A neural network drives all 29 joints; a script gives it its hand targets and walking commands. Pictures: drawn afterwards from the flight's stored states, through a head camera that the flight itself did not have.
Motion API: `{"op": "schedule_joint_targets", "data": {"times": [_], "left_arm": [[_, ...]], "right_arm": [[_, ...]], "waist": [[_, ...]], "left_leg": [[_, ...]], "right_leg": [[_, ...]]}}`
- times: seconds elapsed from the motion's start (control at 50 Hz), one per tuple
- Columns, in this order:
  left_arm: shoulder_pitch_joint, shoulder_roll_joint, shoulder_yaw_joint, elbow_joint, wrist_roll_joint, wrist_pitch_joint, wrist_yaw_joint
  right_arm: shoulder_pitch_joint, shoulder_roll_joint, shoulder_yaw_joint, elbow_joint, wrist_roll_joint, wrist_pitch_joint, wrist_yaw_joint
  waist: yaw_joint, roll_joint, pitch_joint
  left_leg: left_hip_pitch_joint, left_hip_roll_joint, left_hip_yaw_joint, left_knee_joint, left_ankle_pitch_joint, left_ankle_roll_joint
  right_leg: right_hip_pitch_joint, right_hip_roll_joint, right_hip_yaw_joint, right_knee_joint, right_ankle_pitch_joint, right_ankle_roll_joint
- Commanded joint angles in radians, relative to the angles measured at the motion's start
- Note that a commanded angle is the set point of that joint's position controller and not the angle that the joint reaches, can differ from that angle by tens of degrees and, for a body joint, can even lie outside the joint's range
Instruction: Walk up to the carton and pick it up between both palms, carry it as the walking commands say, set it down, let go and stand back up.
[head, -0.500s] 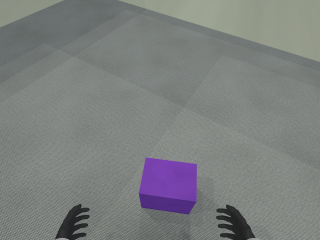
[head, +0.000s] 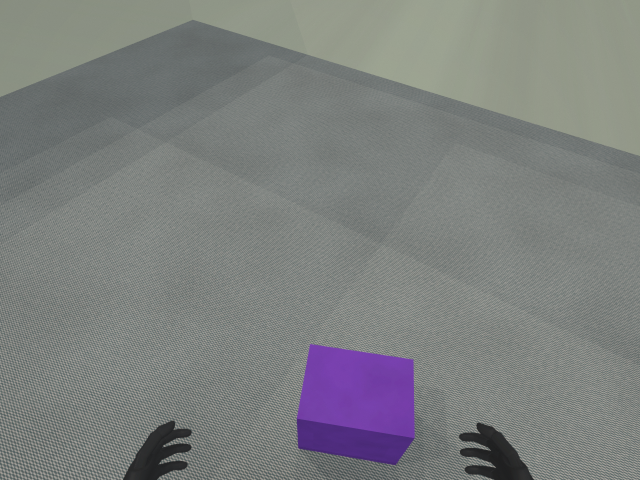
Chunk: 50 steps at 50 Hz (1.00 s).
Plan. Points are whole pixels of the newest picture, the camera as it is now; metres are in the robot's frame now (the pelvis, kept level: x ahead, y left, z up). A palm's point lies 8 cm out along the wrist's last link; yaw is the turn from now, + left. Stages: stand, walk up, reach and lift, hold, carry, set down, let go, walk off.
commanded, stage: let go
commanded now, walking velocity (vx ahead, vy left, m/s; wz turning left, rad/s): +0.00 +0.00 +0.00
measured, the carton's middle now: (353, 405) +0.44 -0.10 -0.64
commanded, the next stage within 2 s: stand in 0.10 s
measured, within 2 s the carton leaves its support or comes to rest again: neither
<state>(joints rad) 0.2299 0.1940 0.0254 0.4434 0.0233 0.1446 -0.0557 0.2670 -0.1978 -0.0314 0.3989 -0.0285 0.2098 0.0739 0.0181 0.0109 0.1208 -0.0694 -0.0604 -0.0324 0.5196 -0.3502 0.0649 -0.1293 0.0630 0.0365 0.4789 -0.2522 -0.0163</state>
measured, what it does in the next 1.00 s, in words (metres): stands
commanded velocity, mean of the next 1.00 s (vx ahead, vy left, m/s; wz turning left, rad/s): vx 0.00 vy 0.00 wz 0.00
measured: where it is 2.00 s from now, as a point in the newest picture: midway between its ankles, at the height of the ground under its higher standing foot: outside the picture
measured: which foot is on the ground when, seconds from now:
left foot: down 0.00-1.00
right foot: down 0.00-1.00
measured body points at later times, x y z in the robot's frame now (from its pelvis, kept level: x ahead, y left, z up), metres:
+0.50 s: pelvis +0.01 +0.01 +0.00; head +0.02 +0.01 +0.45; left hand +0.13 +0.30 -0.10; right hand +0.14 -0.29 -0.10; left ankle -0.04 +0.07 -0.73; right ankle +0.01 -0.11 -0.73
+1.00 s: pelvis -0.01 -0.02 +0.01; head -0.02 -0.02 +0.46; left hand +0.06 +0.29 -0.11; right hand +0.07 -0.31 -0.12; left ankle -0.04 +0.07 -0.74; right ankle +0.01 -0.11 -0.74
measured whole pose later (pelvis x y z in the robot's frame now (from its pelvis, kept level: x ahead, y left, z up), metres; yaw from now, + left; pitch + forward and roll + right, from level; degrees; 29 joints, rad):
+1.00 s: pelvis -0.01 -0.02 +0.01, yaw +2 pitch -3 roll +0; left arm 0.19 0.34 0.01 0.97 0.03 0.00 0.02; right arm 0.24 -0.34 -0.03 0.95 -0.03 -0.01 -0.01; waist 0.01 0.01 0.03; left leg -0.09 -0.08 -0.07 0.38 -0.24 0.04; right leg -0.16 0.04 0.01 0.39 -0.19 -0.03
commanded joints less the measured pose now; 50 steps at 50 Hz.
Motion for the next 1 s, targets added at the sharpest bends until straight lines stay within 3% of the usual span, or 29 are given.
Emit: {"op": "schedule_joint_targets", "data": {"times": [0.0,0.06,0.08,0.1,0.12,0.16,0.2,0.22,0.26,0.28,0.3,0.32,0.34,0.36,0.4,0.42,0.44,0.48,0.5,0.54,0.58,0.6,0.68,0.74,0.8,0.84,0.88,0.94,0.98], "left_arm": [[0.001,0.135,0.021,-0.148,-0.040,-0.077,0.073],[0.019,0.164,-0.007,-0.151,-0.072,-0.083,0.076],[-0.025,0.219,0.059,0.058,0.032,-0.091,0.093],[0.007,0.263,0.063,0.072,0.035,-0.093,0.088],[-0.051,0.243,0.057,0.062,0.034,-0.101,0.084],[-0.022,0.221,0.043,0.087,0.037,-0.117,0.088],[-0.063,0.228,0.042,0.119,0.027,-0.118,0.084],[-0.034,0.228,0.039,0.126,0.023,-0.118,0.086],[-0.055,0.247,0.053,0.153,0.021,-0.126,0.078],[-0.037,0.230,0.047,0.173,0.023,-0.135,0.078],[-0.071,0.252,0.047,0.179,0.025,-0.140,0.082],[-0.024,0.250,0.046,0.201,0.017,-0.131,0.090],[-0.010,0.275,0.048,0.210,0.019,-0.124,0.093],[-0.050,0.259,0.050,0.220,0.028,-0.131,0.089],[-0.030,0.256,0.039,0.240,0.019,-0.142,0.090],[-0.038,0.277,0.049,0.241,0.028,-0.139,0.090],[-0.051,0.287,0.049,0.258,0.026,-0.139,0.096],[-0.083,0.301,0.054,0.273,0.032,-0.144,0.091],[-0.066,0.300,0.046,0.278,0.021,-0.139,0.093],[-0.100,0.286,0.040,0.288,0.027,-0.146,0.086],[-0.074,0.281,0.038,0.327,0.021,-0.142,0.091],[-0.085,0.311,0.037,0.338,0.024,-0.143,0.088],[-0.116,0.314,0.045,0.357,0.027,-0.157,0.085],[-0.105,0.335,0.044,0.382,0.020,-0.167,0.083],[-0.099,0.306,0.035,0.410,0.018,-0.163,0.076],[-0.114,0.308,0.026,0.437,0.014,-0.172,0.077],[-0.119,0.315,0.025,0.441,0.002,-0.168,0.082],[-0.114,0.339,0.029,0.466,0.009,-0.171,0.080],[-0.120,0.370,0.032,0.471,0.012,-0.169,0.082]], "right_arm": [[-0.080,-0.122,-0.057,-0.179,-0.007,-0.011,-0.063],[-0.099,-0.105,-0.061,-0.223,-0.009,-0.010,-0.086],[0.001,-0.249,-0.087,0.034,0.009,-0.070,-0.109],[0.009,-0.262,-0.098,0.065,-0.010,-0.099,-0.118],[-0.034,-0.248,-0.088,0.069,-0.017,-0.127,-0.112],[-0.047,-0.248,-0.077,0.100,-0.009,-0.157,-0.110],[-0.096,-0.254,-0.075,0.136,-0.020,-0.186,-0.106],[-0.100,-0.245,-0.064,0.158,-0.014,-0.186,-0.096],[-0.110,-0.252,-0.071,0.184,-0.012,-0.196,-0.100],[-0.128,-0.254,-0.072,0.188,-0.005,-0.199,-0.100],[-0.102,-0.255,-0.072,0.208,-0.003,-0.207,-0.104],[-0.102,-0.276,-0.076,0.232,-0.009,-0.211,-0.101],[-0.098,-0.278,-0.077,0.246,-0.003,-0.216,-0.098],[-0.097,-0.260,-0.076,0.253,-0.003,-0.218,-0.103],[-0.101,-0.261,-0.071,0.283,-0.002,-0.218,-0.104],[-0.107,-0.296,-0.078,0.289,-0.013,-0.217,-0.104],[-0.130,-0.299,-0.080,0.285,-0.008,-0.217,-0.098],[-0.111,-0.281,-0.068,0.310,-0.005,-0.226,-0.102],[-0.104,-0.302,-0.066,0.329,-0.012,-0.228,-0.098],[-0.107,-0.305,-0.067,0.345,-0.008,-0.238,-0.099],[-0.121,-0.293,-0.059,0.370,-0.023,-0.231,-0.101],[-0.096,-0.301,-0.058,0.381,-0.007,-0.236,-0.101],[-0.105,-0.297,-0.053,0.406,-0.017,-0.239,-0.101],[-0.107,-0.310,-0.049,0.430,-0.009,-0.237,-0.099],[-0.111,-0.311,-0.052,0.430,-0.003,-0.247,-0.102],[-0.067,-0.310,-0.045,0.462,0.000,-0.242,-0.098],[-0.085,-0.325,-0.043,0.475,0.004,-0.238,-0.095],[-0.074,-0.311,-0.038,0.490,0.000,-0.245,-0.100],[-0.095,-0.310,-0.030,0.508,0.003,-0.235,-0.095]], "waist": [[0.022,0.034,-0.197],[0.006,-0.090,-0.252],[-0.058,0.030,-0.165],[-0.053,-0.037,-0.184],[-0.034,-0.040,-0.148],[-0.044,0.048,-0.210],[-0.033,0.023,-0.198],[-0.008,0.034,-0.207],[-0.017,0.053,-0.219],[-0.008,0.023,-0.204],[-0.041,0.045,-0.241],[-0.011,0.041,-0.253],[-0.017,0.043,-0.235],[-0.024,-0.025,-0.232],[-0.004,0.013,-0.211],[-0.019,0.021,-0.214],[-0.005,-0.044,-0.238],[-0.034,-0.019,-0.197],[-0.005,0.005,-0.204],[-0.024,-0.009,-0.181],[0.005,0.010,-0.102],[-0.019,0.036,-0.086],[-0.013,0.002,-0.075],[-0.006,-0.035,-0.082],[0.007,-0.016,-0.091],[-0.013,-0.042,-0.142],[-0.022,0.025,-0.113],[-0.016,-0.036,-0.132],[-0.004,-0.028,-0.123]], "left_leg": [[0.021,0.120,-0.053,-0.019,0.617,-0.094],[0.071,0.098,-0.037,0.002,0.622,-0.103],[-0.092,0.114,-0.060,-0.006,0.528,-0.091],[-0.025,0.114,-0.076,-0.060,0.404,-0.080],[-0.048,0.121,-0.103,-0.066,0.419,-0.067],[-0.024,0.118,-0.095,-0.061,0.458,-0.052],[-0.040,0.139,-0.124,-0.078,0.561,-0.087],[-0.041,0.123,-0.112,-0.079,0.522,-0.080],[-0.046,0.139,-0.131,-0.108,0.584,-0.102],[-0.032,0.132,-0.130,-0.094,0.611,-0.063],[-0.009,0.138,-0.123,-0.101,0.707,-0.117],[0.001,0.137,-0.125,-0.095,0.725,-0.093],[-0.003,0.131,-0.123,-0.097,0.694,-0.092],[-0.016,0.144,-0.121,-0.114,0.738,-0.102],[-0.021,0.132,-0.127,-0.131,0.630,-0.072],[-0.016,0.140,-0.128,-0.144,0.589,-0.102],[-0.022,0.124,-0.132,-0.121,0.511,-0.056],[-0.040,0.137,-0.147,-0.173,0.455,-0.067],[-0.043,0.126,-0.139,-0.174,0.441,-0.059],[-0.051,0.133,-0.150,-0.201,0.375,-0.062],[-0.091,0.134,-0.159,-0.208,0.271,-0.065],[-0.107,0.124,-0.158,-0.224,0.212,-0.061],[-0.148,0.119,-0.164,-0.233,0.108,-0.054],[-0.134,0.122,-0.161,-0.228,0.129,-0.054],[-0.100,0.112,-0.145,-0.228,0.135,-0.058],[-0.068,0.119,-0.164,-0.212,0.166,-0.045],[-0.077,0.127,-0.160,-0.208,0.178,-0.050],[-0.090,0.120,-0.161,-0.200,0.177,-0.041],[-0.088,0.115,-0.151,-0.185,0.145,-0.049]], "right_leg": [[-0.020,-0.003,-0.044,0.050,0.261,-0.005],[-0.017,-0.015,-0.057,0.045,0.380,0.023],[-0.043,-0.085,0.029,0.072,0.361,0.000],[-0.073,-0.095,0.054,0.052,0.271,0.004],[-0.108,-0.095,0.046,0.047,0.251,-0.004],[-0.076,-0.118,0.066,0.053,0.279,-0.013],[-0.052,-0.101,0.051,0.052,0.286,-0.010],[-0.033,-0.108,0.058,0.027,0.289,0.001],[-0.026,-0.112,0.056,0.048,0.294,-0.003],[-0.017,-0.113,0.053,0.044,0.345,-0.003],[-0.016,-0.109,0.053,0.051,0.378,0.000],[0.022,-0.113,0.062,0.039,0.404,0.000],[0.025,-0.120,0.057,0.026,0.408,-0.001],[0.024,-0.119,0.052,0.058,0.406,-0.020],[0.015,-0.129,0.058,0.019,0.350,-0.005],[0.005,-0.125,0.066,0.005,0.314,-0.005],[0.028,-0.130,0.078,-0.030,0.298,-0.002],[0.009,-0.135,0.090,-0.021,0.260,-0.007],[0.035,-0.142,0.094,-0.043,0.237,-0.014],[0.002,-0.145,0.097,-0.036,0.185,-0.019],[-0.014,-0.131,0.108,-0.094,0.082,0.000],[-0.025,-0.139,0.122,-0.096,0.052,-0.006],[-0.019,-0.138,0.137,-0.126,0.018,-0.006],[-0.027,-0.146,0.145,-0.143,0.022,-0.010],[-0.009,-0.154,0.155,-0.156,-0.003,-0.008],[0.021,-0.164,0.176,-0.167,0.025,-0.010],[-0.010,-0.167,0.159,-0.168,0.101,-0.019],[0.020,-0.171,0.169,-0.168,0.045,-0.011],[0.013,-0.176,0.183,-0.201,0.011,0.009]]}}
